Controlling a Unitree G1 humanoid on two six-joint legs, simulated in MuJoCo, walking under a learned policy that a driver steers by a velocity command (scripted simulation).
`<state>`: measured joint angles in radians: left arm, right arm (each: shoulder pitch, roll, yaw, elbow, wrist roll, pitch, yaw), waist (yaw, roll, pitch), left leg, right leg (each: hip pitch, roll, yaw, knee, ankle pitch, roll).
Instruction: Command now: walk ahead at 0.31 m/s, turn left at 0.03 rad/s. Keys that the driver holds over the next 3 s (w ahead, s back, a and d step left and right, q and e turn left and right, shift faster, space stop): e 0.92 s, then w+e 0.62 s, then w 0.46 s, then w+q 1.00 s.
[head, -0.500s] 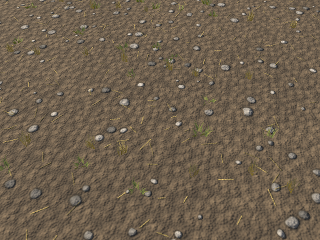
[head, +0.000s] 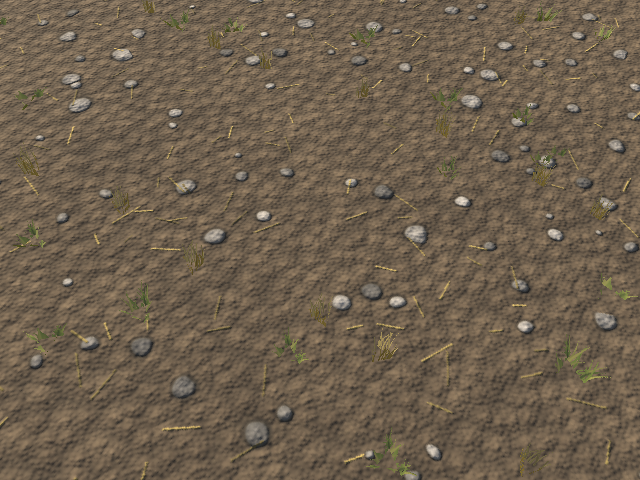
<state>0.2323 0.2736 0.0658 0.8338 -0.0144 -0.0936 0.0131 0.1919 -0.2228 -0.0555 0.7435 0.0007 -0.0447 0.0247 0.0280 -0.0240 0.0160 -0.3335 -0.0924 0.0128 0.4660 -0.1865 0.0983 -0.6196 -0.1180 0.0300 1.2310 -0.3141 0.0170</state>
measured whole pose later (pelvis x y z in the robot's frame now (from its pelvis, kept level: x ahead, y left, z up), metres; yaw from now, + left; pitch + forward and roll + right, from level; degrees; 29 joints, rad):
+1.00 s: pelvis +0.22 +0.02 +0.01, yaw -31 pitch +3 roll -2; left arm 0.22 0.33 0.11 0.62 -0.03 0.08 0.02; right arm 0.18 -0.23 -0.06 0.71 -0.01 0.00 -0.04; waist -0.01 -0.05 0.00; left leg -0.27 0.04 0.05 0.44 -0.23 0.02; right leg -0.56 0.03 0.08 1.11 -0.35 0.09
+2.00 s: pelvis +0.47 -0.31 +0.01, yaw -57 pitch +2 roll +2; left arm 0.15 0.28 0.04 0.66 0.00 -0.06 0.00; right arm 0.36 -0.27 -0.05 0.84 0.01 -0.09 0.02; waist -0.07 -0.05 0.02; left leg -0.10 -0.07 0.03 0.26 -0.18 0.06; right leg -0.67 -0.11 0.06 0.86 -0.12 0.01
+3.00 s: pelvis +0.83 -0.67 +0.01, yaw -26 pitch +2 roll -1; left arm 0.08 0.31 0.06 0.69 0.02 -0.09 0.00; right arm 0.34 -0.28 -0.06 0.71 0.01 -0.04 0.00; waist -0.06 -0.03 0.04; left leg -0.18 -0.11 -0.10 0.35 -0.19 0.10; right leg -0.68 -0.09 0.09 0.84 -0.10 0.06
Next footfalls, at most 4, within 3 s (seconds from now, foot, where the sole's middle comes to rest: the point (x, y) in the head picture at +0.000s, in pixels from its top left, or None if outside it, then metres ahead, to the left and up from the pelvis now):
0.30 right None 0.29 -0.13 -0.77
0.74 left None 0.31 0.10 -0.77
1.26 right None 0.18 -0.14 -0.77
1.68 left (458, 438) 0.55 -0.26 -0.77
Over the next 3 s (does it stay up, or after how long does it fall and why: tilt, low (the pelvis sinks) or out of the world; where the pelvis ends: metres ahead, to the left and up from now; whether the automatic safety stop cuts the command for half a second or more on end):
stays up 0.83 -0.67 0.01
